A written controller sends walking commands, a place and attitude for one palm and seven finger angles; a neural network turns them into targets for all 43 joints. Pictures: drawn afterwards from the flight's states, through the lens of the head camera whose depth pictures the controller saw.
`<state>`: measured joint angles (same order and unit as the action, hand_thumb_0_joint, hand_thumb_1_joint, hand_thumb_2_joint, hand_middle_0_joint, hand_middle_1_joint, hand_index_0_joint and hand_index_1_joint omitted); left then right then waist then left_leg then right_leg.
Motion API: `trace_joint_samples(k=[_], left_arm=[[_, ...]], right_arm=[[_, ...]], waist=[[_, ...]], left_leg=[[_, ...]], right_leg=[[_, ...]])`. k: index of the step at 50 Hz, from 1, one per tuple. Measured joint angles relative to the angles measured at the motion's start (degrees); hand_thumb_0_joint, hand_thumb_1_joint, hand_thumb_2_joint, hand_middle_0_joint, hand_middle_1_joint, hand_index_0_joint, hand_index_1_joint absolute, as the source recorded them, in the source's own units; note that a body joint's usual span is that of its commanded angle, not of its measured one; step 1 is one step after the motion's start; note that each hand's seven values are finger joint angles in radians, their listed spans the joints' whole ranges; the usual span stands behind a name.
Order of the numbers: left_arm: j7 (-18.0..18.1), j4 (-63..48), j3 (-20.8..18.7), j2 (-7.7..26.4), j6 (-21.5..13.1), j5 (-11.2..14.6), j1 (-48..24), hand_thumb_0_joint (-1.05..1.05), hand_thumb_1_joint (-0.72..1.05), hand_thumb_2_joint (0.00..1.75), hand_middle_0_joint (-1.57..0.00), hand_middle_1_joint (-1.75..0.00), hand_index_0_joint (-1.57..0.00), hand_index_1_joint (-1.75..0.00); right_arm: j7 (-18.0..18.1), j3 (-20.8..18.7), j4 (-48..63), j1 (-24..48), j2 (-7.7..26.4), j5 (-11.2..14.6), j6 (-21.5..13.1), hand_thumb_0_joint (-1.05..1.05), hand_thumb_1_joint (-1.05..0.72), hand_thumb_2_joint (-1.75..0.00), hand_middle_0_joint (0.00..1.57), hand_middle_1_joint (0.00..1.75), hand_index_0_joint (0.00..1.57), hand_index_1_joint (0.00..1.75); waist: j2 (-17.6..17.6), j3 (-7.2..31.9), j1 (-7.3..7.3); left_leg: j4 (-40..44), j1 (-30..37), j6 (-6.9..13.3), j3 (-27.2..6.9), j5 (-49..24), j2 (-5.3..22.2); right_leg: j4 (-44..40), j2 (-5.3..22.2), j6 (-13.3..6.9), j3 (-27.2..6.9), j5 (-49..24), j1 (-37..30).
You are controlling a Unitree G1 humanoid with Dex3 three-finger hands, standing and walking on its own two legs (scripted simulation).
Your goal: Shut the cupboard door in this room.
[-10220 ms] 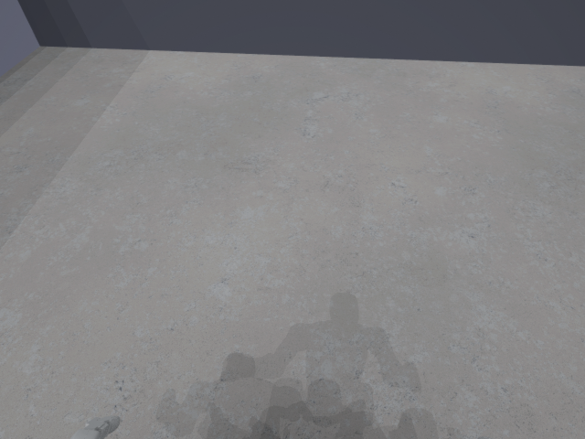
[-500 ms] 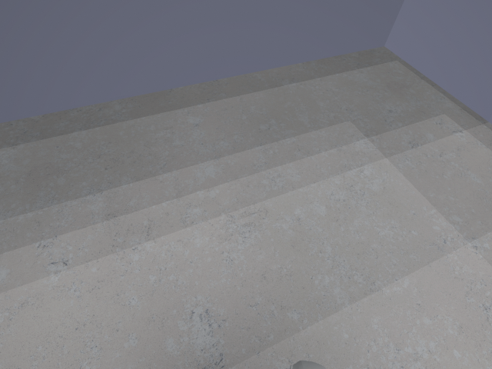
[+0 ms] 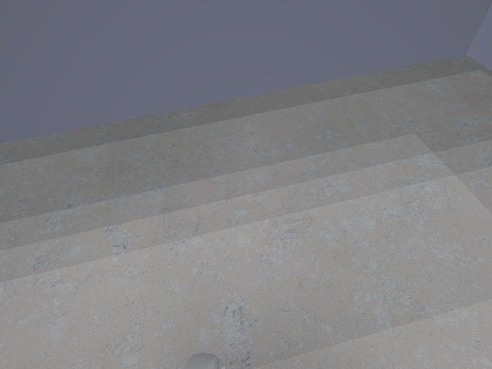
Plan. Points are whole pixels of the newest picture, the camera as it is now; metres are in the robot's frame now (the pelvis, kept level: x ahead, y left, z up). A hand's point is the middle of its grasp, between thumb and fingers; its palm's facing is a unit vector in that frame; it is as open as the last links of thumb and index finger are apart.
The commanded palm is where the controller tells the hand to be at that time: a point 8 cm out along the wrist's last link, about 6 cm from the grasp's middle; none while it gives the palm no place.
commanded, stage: turn or walk to find it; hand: left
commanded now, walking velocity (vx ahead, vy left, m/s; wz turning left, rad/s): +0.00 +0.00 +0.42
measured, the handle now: out of the picture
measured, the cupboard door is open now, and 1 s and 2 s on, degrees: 90 90 90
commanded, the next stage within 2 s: none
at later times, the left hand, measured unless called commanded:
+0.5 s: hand out of the picture -0.04 +0.29 -0.17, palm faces +0.26 -0.94 -0.22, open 7.4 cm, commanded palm none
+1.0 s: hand out of the picture -0.04 +0.21 -0.15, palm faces +0.39 -0.88 -0.27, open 7.4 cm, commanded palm none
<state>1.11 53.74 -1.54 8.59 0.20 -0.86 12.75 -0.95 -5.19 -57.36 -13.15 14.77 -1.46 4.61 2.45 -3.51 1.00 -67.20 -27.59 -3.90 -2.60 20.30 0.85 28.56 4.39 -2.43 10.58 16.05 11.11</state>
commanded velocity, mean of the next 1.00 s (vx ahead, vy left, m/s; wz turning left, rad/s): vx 0.00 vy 0.00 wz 0.42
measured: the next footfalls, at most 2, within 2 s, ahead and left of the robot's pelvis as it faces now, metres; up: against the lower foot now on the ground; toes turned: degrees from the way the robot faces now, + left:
left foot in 0.26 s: -0.01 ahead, +0.15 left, +0.00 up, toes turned +12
right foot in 0.86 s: +0.00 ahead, -0.08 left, +0.00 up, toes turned +17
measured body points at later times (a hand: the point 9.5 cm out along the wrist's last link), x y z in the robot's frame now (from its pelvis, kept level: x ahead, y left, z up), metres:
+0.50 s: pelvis -0.04 +0.07 +0.00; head -0.02 +0.10 +0.45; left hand -0.05 +0.34 -0.16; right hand +0.10 -0.15 -0.12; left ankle -0.05 +0.14 -0.74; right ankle -0.03 -0.10 -0.65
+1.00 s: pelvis -0.06 +0.00 +0.00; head -0.03 -0.02 +0.45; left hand -0.06 +0.26 -0.13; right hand +0.05 -0.23 -0.17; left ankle -0.11 +0.13 -0.66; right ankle -0.04 -0.09 -0.74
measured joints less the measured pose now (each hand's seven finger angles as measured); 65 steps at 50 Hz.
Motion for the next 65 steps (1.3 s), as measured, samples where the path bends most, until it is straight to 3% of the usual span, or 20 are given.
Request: trace_joint_samples(k=[9, 11, 13, 15, 18, 23, 29, 38, 43, 45, 47, 50, 53, 57, 62, 65], left_arm=[[-0.2, 1.7, -0.8, 2.2, 0.3, -0.7, 1.9, 0.0, 0.91, 0.9, -0.2, -0.3, -0.2, -0.3], [-0.3, 2.2, -1.2, 3.1, 0.5, -0.7, 2.2, 0.0, 0.91, 0.9, -0.2, -0.3, -0.2, -0.3], [-0.3, 2.7, -1.6, 4.2, 1.0, -0.4, 2.8, 0.0, 0.9, 0.9, -0.2, -0.3, -0.2, -0.3], [-0.2, 3.4, -2.1, 5.7, 2.2, 0.0, 2.6, 0.0, 0.91, 0.9, -0.2, -0.3, -0.2, -0.3], [-0.1, 4.2, -2.5, 6.4, 4.0, -0.1, 2.1, 0.01, 0.91, 0.9, -0.2, -0.3, -0.2, -0.3], [-0.8, 3.5, -2.5, 6.2, 3.4, -0.1, 0.1, 0.01, 0.91, 0.9, -0.19, -0.3, -0.2, -0.3], [-0.5, 2.2, -2.5, 6.1, 3.0, -0.1, -2.1, 0.01, 0.91, 0.9, -0.19, -0.3, -0.2, -0.3], [-0.2, -0.1, -1.7, 3.9, 2.8, 0.5, -6.6, 0.01, 0.91, 0.9, -0.19, -0.3, -0.2, -0.3], [-0.2, -1.7, -0.9, 2.5, 1.2, 0.7, -6.7, 0.0, 0.91, 0.9, -0.19, -0.3, -0.2, -0.3], [0.0, -1.6, -0.6, 1.5, 0.9, 0.3, -6.1, 0.0, 0.91, 0.9, -0.2, -0.3, -0.2, -0.3], [0.1, -1.5, -0.4, 0.8, 1.1, 0.2, -5.0, 0.0, 0.91, 0.9, -0.2, -0.3, -0.2, -0.3], [0.2, -0.8, -0.3, 0.3, 1.2, 0.3, -3.4, 0.0, 0.9, 0.9, -0.2, -0.3, -0.2, -0.3], [0.1, -0.1, -0.2, 0.2, 0.8, 0.2, -2.3, 0.0, 0.9, 0.9, -0.2, -0.3, -0.2, -0.3], [0.1, 0.4, -0.4, 0.2, 0.2, -0.1, -0.8, 0.0, 0.9, 0.9, -0.2, -0.3, -0.2, -0.3], [-0.2, 1.2, -0.7, 1.6, 0.1, -0.7, 1.0, 0.0, 0.91, 0.9, -0.2, -0.3, -0.2, -0.3], [-0.3, 2.1, -1.2, 3.0, 0.5, -0.7, 2.0, 0.0, 0.91, 0.9, -0.2, -0.3, -0.2, -0.3]], right_arm=[[0.2, 1.3, 0.1, 3.4, -1.0, 0.6, -0.2, 0.01, -0.91, -0.9, 0.2, 0.3, 0.2, 0.3], [0.3, 1.6, 0.8, 4.5, -1.4, 0.8, -0.9, 0.01, -0.91, -0.9, 0.2, 0.3, 0.2, 0.3], [0.2, 2.0, 1.7, 5.1, -1.6, 0.8, -1.8, 0.01, -0.91, -0.9, 0.2, 0.3, 0.2, 0.3], [0.2, 2.3, 2.2, 6.0, -2.8, 0.6, -2.7, 0.01, -0.91, -0.9, 0.2, 0.3, 0.2, 0.3], [0.6, 3.0, 2.9, 5.8, -3.6, 0.3, -3.2, 0.01, -0.91, -0.9, 0.2, 0.3, 0.2, 0.3], [1.2, 3.5, 2.8, 5.0, -3.8, 0.4, -3.4, 0.01, -0.91, -0.9, 0.2, 0.3, 0.2, 0.3], [1.2, 3.3, 2.6, 2.9, -4.5, 0.4, -3.7, 0.01, -0.91, -0.9, 0.2, 0.3, 0.2, 0.3], [1.2, 2.2, 1.3, -1.2, -3.7, -0.2, -2.7, 0.01, -0.91, -0.9, 0.2, 0.3, 0.2, 0.3], [0.9, 1.3, 0.7, -2.9, -2.7, 0.2, -1.9, 0.01, -0.91, -0.9, 0.2, 0.3, 0.2, 0.3], [0.9, 0.7, 0.2, -2.7, -2.1, 0.3, -1.2, 0.01, -0.91, -0.9, 0.2, 0.3, 0.2, 0.3], [0.7, 0.1, 0.2, -2.8, -1.6, 0.0, -0.4, 0.01, -0.91, -0.9, 0.2, 0.3, 0.2, 0.3], [0.3, -0.3, 0.2, -2.7, -0.9, -0.2, -0.1, 0.01, -0.91, -0.9, 0.2, 0.3, 0.2, 0.3], [0.1, -0.4, 0.1, -2.5, -0.4, -0.1, -0.2, 0.01, -0.91, -0.9, 0.2, 0.3, 0.2, 0.3], [0.2, -0.1, -0.4, -1.2, -0.2, -0.1, 0.1, 0.01, -0.91, -0.9, 0.2, 0.3, 0.2, 0.3], [0.4, 0.8, 0.0, 2.4, -0.4, 0.5, -0.2, 0.01, -0.91, -0.9, 0.2, 0.3, 0.2, 0.3], [0.5, 1.4, 1.1, 4.8, -0.7, 0.8, -1.1, 0.01, -0.91, -0.9, 0.19, 0.3, 0.2, 0.3]], waist=[[-2.6, -1.6, -2.47], [-3.3, -1.8, -2.91], [-3.8, -1.4, -2.88], [-6.1, -1.8, -3.32], [-6.0, -0.9, -3.34], [-4.4, -0.1, -2.93], [-4.1, 0.4, -1.7], [-1.9, 0.0, 1.41], [-0.8, 0.7, 1.59], [0.4, 0.2, 1.49], [0.5, 0.5, 1.57], [0.4, 0.6, 1.51], [0.3, 0.4, 1.39], [-0.6, 0.0, 0.23], [-2.4, -1.2, -1.78], [-3.3, -1.8, -2.67]], left_leg=[[18.8, 7.9, 0.1, 4.2, 6.0, 1.5], [24.7, 10.4, 0.6, 5.6, 4.6, 1.2], [32.8, 13.6, 1.5, 6.6, -1.4, 0.9], [32.1, 13.3, 4.4, 7.1, -1.9, -0.7], [33.7, 14.0, 6.8, 6.5, -1.9, -1.0], [40.4, 15.7, 7.7, 4.5, -6.4, -1.8], [43.5, 15.6, 8.2, 2.8, -9.1, -3.4], [42.0, 12.0, 7.0, -1.2, -10.6, -4.5], [37.7, 8.1, 4.9, -3.1, -9.8, -5.7], [28.9, 4.9, 3.7, -3.1, -0.6, -5.6], [16.9, 1.1, 3.0, -1.9, 3.7, -5.7], [3.9, -2.1, 1.8, -0.4, 1.6, -3.9], [-0.3, -2.3, 0.6, -0.3, -0.6, -1.5], [3.1, 0.5, -0.4, 0.1, 1.0, 0.8], [17.1, 6.6, -0.3, 2.7, 5.7, 1.5], [26.7, 10.5, 0.4, 4.9, 3.3, 0.9]], right_leg=[[2.5, 2.8, 1.3, 4.0, 0.3, 1.8], [4.1, 3.6, 2.0, 4.9, 0.8, 2.6], [7.2, 4.5, 3.1, 5.9, 2.0, 3.9], [13.8, 5.0, 4.5, 2.2, 7.6, 6.7], [25.9, 2.4, 5.5, -3.3, 12.6, 11.2], [34.3, 1.1, 6.8, -7.6, 6.4, 15.1], [32.5, 0.9, 8.0, -9.7, 5.0, 14.6], [19.1, -2.0, 6.9, -9.9, 9.4, 9.4], [1.3, -3.1, 4.8, -9.0, 2.0, 2.1], [2.2, -3.4, 2.3, -7.8, 1.8, 2.2], [1.7, -2.6, 1.1, -6.4, 1.7, 1.4], [-0.1, -1.7, 0.8, -4.7, 0.9, 0.0], [-0.8, -1.0, 0.8, -2.6, 0.7, -0.6], [-0.2, 0.2, 1.0, -0.5, 1.2, -0.4], [2.0, 2.3, 2.0, 1.5, 2.3, 0.8], [4.6, 3.5, 3.2, 2.9, 3.5, 1.8]])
